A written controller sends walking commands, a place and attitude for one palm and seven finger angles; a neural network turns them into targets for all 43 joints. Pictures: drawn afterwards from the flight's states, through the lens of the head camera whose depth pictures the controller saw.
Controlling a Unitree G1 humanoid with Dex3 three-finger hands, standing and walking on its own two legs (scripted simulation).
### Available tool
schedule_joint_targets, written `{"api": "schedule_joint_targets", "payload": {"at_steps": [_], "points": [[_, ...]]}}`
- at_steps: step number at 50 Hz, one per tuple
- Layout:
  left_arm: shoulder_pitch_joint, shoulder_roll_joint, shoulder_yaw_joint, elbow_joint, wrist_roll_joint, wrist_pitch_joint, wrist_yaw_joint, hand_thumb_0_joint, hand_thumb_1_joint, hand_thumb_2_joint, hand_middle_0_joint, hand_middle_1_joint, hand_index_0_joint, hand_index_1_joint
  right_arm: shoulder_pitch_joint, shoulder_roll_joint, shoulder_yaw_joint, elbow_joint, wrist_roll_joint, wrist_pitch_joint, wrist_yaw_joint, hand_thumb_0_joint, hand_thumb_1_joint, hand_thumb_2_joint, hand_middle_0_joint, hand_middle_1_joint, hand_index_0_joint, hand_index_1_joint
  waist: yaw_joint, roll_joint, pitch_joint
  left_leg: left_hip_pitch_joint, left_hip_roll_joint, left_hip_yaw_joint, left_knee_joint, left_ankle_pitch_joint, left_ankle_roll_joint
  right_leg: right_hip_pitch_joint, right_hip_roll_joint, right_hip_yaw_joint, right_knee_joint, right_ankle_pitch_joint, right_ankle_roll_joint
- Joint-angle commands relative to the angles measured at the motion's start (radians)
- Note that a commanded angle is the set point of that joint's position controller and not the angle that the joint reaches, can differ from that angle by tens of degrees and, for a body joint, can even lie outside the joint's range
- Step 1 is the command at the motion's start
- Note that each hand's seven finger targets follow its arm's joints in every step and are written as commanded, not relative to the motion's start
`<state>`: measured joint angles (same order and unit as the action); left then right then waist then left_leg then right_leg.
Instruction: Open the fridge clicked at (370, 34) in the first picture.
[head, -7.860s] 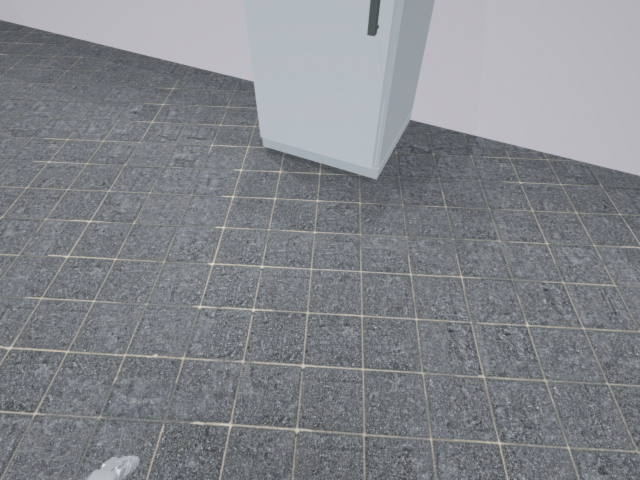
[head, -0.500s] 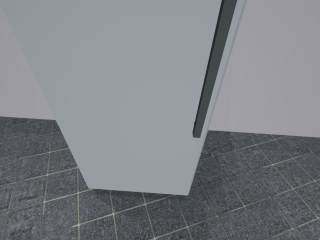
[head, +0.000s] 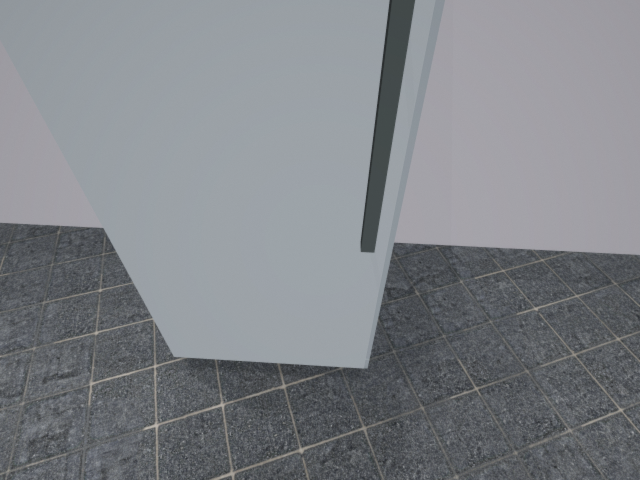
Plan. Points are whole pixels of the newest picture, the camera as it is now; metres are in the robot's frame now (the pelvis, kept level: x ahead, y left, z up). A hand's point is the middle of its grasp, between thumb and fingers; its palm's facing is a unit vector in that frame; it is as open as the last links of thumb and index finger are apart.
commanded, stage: come to a stop and stand still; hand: right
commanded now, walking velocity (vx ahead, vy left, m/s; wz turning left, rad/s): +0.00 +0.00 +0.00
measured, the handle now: (380, 137) +0.56 -0.05 +0.16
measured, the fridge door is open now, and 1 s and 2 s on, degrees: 0 0 0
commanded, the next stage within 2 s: look again from close up in 0.60 s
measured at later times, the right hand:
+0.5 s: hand out of the picture -0.03 -0.15 -0.18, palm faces +0.08 +0.99 -0.15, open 7.4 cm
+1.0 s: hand out of the picture -0.02 -0.14 -0.17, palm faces +0.09 +0.99 -0.15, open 7.4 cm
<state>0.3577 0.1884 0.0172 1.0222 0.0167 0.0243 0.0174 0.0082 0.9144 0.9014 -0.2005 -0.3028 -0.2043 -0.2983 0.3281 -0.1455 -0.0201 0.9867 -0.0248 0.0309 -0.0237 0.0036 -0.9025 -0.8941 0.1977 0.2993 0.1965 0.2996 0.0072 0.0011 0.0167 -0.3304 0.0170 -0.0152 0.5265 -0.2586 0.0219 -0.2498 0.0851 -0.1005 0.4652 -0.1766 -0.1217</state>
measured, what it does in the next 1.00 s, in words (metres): stands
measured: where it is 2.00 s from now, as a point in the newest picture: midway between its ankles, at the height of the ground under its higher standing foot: outside the picture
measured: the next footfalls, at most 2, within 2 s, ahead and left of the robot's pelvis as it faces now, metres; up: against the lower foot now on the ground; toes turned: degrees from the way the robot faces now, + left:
none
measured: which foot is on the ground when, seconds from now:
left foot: down 0.00-1.00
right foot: down 0.00-1.00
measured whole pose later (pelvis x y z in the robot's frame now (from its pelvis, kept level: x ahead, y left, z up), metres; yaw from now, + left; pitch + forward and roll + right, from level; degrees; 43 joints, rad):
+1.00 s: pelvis +0.00 +0.02 +0.00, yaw -3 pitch -2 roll +0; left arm 0.32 0.15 0.01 1.06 0.02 0.00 0.01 0.01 0.91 0.90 -0.20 -0.30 -0.20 -0.30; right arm 0.35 -0.13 -0.01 1.04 -0.02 0.01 -0.02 0.00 -0.90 -0.89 0.20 0.30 0.20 0.30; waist 0.01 0.01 0.01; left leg -0.32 -0.02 -0.04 0.47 -0.18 0.00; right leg -0.27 0.07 -0.08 0.46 -0.18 -0.09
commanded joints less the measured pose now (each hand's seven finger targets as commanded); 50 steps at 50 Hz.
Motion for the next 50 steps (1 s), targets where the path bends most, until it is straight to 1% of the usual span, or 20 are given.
{"api": "schedule_joint_targets", "payload": {"at_steps": [1,2,5,7,10,15,19,21,24,26,31,33,37,38,41,43,45,47,48,50], "points": [[-0.069,0.123,0.031,-0.07,0.001,-0.031,0.011,0.0,0.9,0.9,-0.2,-0.3,-0.2,-0.3,0.079,-0.073,-0.019,-0.017,-0.004,-0.012,-0.007,0.0,-0.9,-0.9,0.2,0.3,0.2,0.3,-0.033,-0.072,0.08,0.106,0.002,-0.003,0.031,-0.033,0.011,-0.208,-0.259,0.325,-0.315,-0.481,0.042],[-0.065,0.116,0.03,-0.066,0.001,-0.031,0.01,0.0,0.9,0.9,-0.2,-0.3,-0.2,-0.3,0.08,-0.076,-0.021,-0.014,-0.006,-0.014,-0.008,0.0,-0.9,-0.9,0.2,0.3,0.2,0.3,-0.032,-0.044,0.073,0.117,0.006,-0.008,0.016,-0.026,0.013,-0.203,-0.259,0.328,-0.306,-0.466,0.04],[-0.063,0.115,0.031,-0.057,0.002,-0.028,0.008,0.0,0.9,0.9,-0.2,-0.3,-0.2,-0.3,0.085,-0.069,-0.019,-0.007,-0.005,-0.016,-0.007,0.0,-0.9,-0.9,0.2,0.3,0.2,0.3,-0.029,-0.032,0.092,0.113,0.009,-0.024,-0.016,-0.042,0.015,-0.212,-0.242,0.304,-0.297,-0.485,0.049],[-0.061,0.111,0.03,-0.054,0.001,-0.029,0.008,0.0,0.9,0.9,-0.2,-0.3,-0.2,-0.3,0.088,-0.069,-0.017,-0.004,-0.007,-0.023,-0.008,0.0,-0.9,-0.9,0.2,0.3,0.2,0.3,-0.025,-0.011,0.087,0.109,0.015,-0.042,-0.047,-0.036,0.018,-0.193,-0.233,0.298,-0.28,-0.454,0.049],[-0.045,0.096,0.026,-0.046,0.001,-0.033,0.006,0.0,0.9,0.9,-0.2,-0.3,-0.2,-0.3,0.081,-0.071,-0.014,-0.003,-0.005,-0.034,-0.009,0.0,-0.9,-0.9,0.2,0.3,0.2,0.3,-0.01,0.017,0.092,0.062,0.035,-0.089,-0.105,-0.082,0.028,-0.151,-0.205,0.274,-0.25,-0.415,0.058],[-0.021,0.085,0.023,-0.033,0.0,-0.036,0.005,0.0,0.9,0.9,-0.2,-0.3,-0.2,-0.3,0.072,-0.076,-0.008,0.001,-0.003,-0.042,-0.008,0.0,-0.9,-0.9,0.2,0.3,0.2,0.3,0.01,0.038,0.08,-0.008,0.045,-0.123,-0.148,-0.138,0.03,-0.085,-0.188,0.259,-0.216,-0.373,0.063],[-0.034,0.093,0.023,-0.032,0.0,-0.038,0.005,0.0,0.9,0.9,-0.2,-0.3,-0.2,-0.3,0.087,-0.072,-0.008,0.007,-0.004,-0.042,-0.007,0.0,-0.9,-0.9,0.2,0.3,0.2,0.3,0.001,0.0,0.084,0.003,0.032,-0.113,-0.13,-0.112,0.024,-0.103,-0.195,0.271,-0.233,-0.395,0.062],[-0.044,0.101,0.027,-0.033,0.001,-0.038,0.006,0.0,0.9,0.9,-0.2,-0.3,-0.2,-0.3,0.102,-0.069,-0.01,0.013,-0.006,-0.037,-0.005,0.0,-0.9,-0.9,0.2,0.3,0.2,0.3,-0.007,-0.027,0.083,0.026,0.019,-0.09,-0.096,-0.088,0.017,-0.132,-0.21,0.287,-0.261,-0.439,0.06],[-0.063,0.106,0.027,-0.036,-0.001,-0.04,0.006,0.0,0.9,0.9,-0.2,-0.3,-0.2,-0.3,0.118,-0.065,-0.009,0.021,-0.007,-0.038,-0.004,0.0,-0.9,-0.9,0.2,0.3,0.2,0.3,-0.017,-0.026,0.063,0.069,0.016,-0.086,-0.076,-0.041,0.017,-0.145,-0.218,0.285,-0.265,-0.428,0.055],[-0.066,0.108,0.027,-0.034,0.0,-0.039,0.006,0.0,0.9,0.9,-0.2,-0.3,-0.2,-0.3,0.12,-0.063,-0.008,0.023,-0.007,-0.037,-0.004,0.0,-0.9,-0.9,0.2,0.3,0.2,0.3,-0.018,-0.018,0.079,0.059,0.015,-0.088,-0.079,-0.059,0.015,-0.155,-0.216,0.286,-0.267,-0.444,0.057],[-0.055,0.106,0.027,-0.03,0.0,-0.036,0.004,0.0,0.9,0.9,-0.2,-0.3,-0.2,-0.3,0.121,-0.07,-0.008,0.025,-0.007,-0.038,-0.005,0.0,-0.9,-0.9,0.2,0.3,0.2,0.3,-0.013,-0.01,0.083,0.039,0.019,-0.102,-0.096,-0.089,0.016,-0.144,-0.209,0.279,-0.255,-0.442,0.058],[-0.046,0.099,0.026,-0.028,-0.001,-0.037,0.004,0.0,0.9,0.9,-0.2,-0.3,-0.2,-0.3,0.114,-0.072,-0.006,0.026,-0.007,-0.042,-0.006,0.0,-0.9,-0.9,0.2,0.3,0.2,0.3,-0.009,0.012,0.082,0.037,0.028,-0.116,-0.117,-0.094,0.019,-0.135,-0.201,0.268,-0.235,-0.414,0.059],[-0.029,0.093,0.022,-0.021,-0.001,-0.039,0.004,0.0,0.9,0.9,-0.2,-0.3,-0.2,-0.3,0.109,-0.074,-0.005,0.025,-0.005,-0.045,-0.005,0.0,-0.9,-0.9,0.2,0.3,0.2,0.3,-0.005,0.014,0.081,0.016,0.036,-0.131,-0.136,-0.11,0.021,-0.115,-0.193,0.26,-0.218,-0.387,0.061],[-0.027,0.087,0.02,-0.018,-0.002,-0.041,0.005,0.0,0.9,0.9,-0.2,-0.3,-0.2,-0.3,0.104,-0.075,-0.004,0.026,-0.004,-0.047,-0.005,0.0,-0.9,-0.9,0.2,0.3,0.2,0.3,-0.004,0.036,0.076,0.017,0.04,-0.141,-0.146,-0.109,0.022,-0.11,-0.186,0.252,-0.205,-0.364,0.061],[-0.01,0.083,0.019,-0.013,0.0,-0.04,0.005,0.0,0.9,0.9,-0.2,-0.3,-0.2,-0.3,0.091,-0.076,-0.005,0.021,-0.002,-0.045,-0.005,0.0,-0.9,-0.9,0.2,0.3,0.2,0.3,0.003,0.032,0.078,-0.008,0.043,-0.146,-0.16,-0.163,0.021,-0.102,-0.18,0.246,-0.198,-0.377,0.065],[-0.007,0.078,0.017,-0.009,-0.001,-0.042,0.005,0.0,0.9,0.9,-0.2,-0.3,-0.2,-0.3,0.088,-0.079,-0.004,0.022,-0.001,-0.047,-0.006,0.0,-0.9,-0.9,0.2,0.3,0.2,0.3,0.004,0.037,0.069,0.003,0.049,-0.151,-0.164,-0.15,0.022,-0.102,-0.178,0.241,-0.187,-0.353,0.065],[-0.001,0.078,0.016,-0.005,0.001,-0.041,0.005,0.0,0.9,0.9,-0.2,-0.3,-0.2,-0.3,0.085,-0.078,-0.005,0.019,-0.001,-0.044,-0.005,0.0,-0.9,-0.9,0.2,0.3,0.2,0.3,0.002,0.027,0.072,-0.001,0.046,-0.147,-0.163,-0.172,0.02,-0.111,-0.176,0.241,-0.19,-0.372,0.067],[-0.007,0.078,0.016,-0.004,0.0,-0.042,0.004,0.0,0.9,0.9,-0.2,-0.3,-0.2,-0.3,0.086,-0.08,-0.004,0.019,-0.002,-0.044,-0.005,0.0,-0.9,-0.9,0.2,0.3,0.2,0.3,-0.004,0.01,0.084,0.01,0.043,-0.142,-0.154,-0.145,0.019,-0.128,-0.179,0.247,-0.194,-0.368,0.065],[-0.002,0.073,0.014,-0.003,0.0,-0.045,0.005,0.0,0.9,0.9,-0.2,-0.3,-0.2,-0.3,0.086,-0.077,-0.004,0.019,0.0,-0.047,-0.005,0.0,-0.9,-0.9,0.2,0.3,0.2,0.3,-0.002,0.015,0.069,0.026,0.044,-0.144,-0.152,-0.128,0.021,-0.126,-0.181,0.247,-0.197,-0.352,0.065],[-0.003,0.077,0.015,-0.001,0.002,-0.043,0.005,0.0,0.9,0.9,-0.2,-0.3,-0.2,-0.3,0.082,-0.076,-0.005,0.018,0.0,-0.042,-0.004,0.0,-0.9,-0.9,0.2,0.3,0.2,0.3,-0.003,-0.005,0.074,0.018,0.038,-0.129,-0.141,-0.147,0.017,-0.131,-0.185,0.253,-0.213,-0.391,0.067]]}}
